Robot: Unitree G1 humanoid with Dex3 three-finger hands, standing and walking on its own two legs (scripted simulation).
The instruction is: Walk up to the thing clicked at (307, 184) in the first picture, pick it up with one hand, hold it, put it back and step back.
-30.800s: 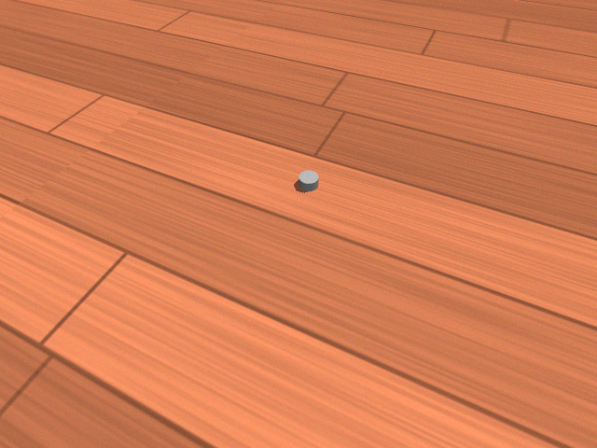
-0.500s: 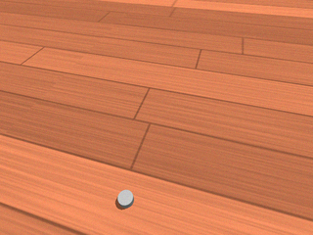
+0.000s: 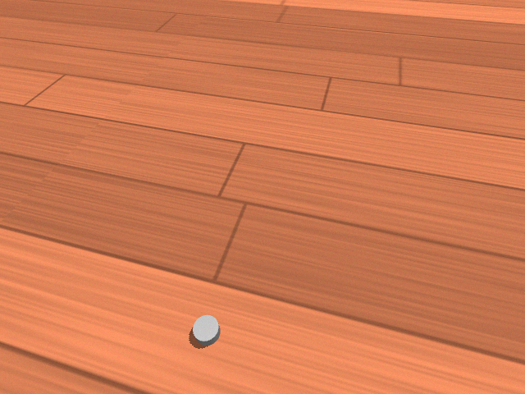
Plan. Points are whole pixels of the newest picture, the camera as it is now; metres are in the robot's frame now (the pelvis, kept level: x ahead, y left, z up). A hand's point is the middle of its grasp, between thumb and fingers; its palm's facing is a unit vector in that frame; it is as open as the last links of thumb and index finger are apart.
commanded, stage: stand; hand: left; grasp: from above
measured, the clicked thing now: (206, 330) +0.46 +0.26 -0.76
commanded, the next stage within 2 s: step back in 1.24 s
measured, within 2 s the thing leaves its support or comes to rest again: neither
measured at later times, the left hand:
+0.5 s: hand out of the picture +0.08 +0.24 -0.16, palm faces +0.02 -0.94 -0.33, open 7.4 cm
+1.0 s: hand out of the picture +0.09 +0.24 -0.16, palm faces +0.01 -0.94 -0.34, open 7.4 cm
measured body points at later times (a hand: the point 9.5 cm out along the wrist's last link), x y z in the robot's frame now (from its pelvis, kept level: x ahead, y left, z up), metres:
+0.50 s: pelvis +0.01 +0.00 +0.00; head +0.02 -0.01 +0.45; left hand +0.08 +0.29 -0.14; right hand +0.08 -0.29 -0.14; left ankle +0.01 +0.13 -0.75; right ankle +0.01 -0.12 -0.75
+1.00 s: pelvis +0.01 +0.00 +0.00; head +0.02 -0.01 +0.45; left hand +0.09 +0.29 -0.13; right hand +0.08 -0.30 -0.14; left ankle +0.01 +0.13 -0.75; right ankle +0.01 -0.12 -0.75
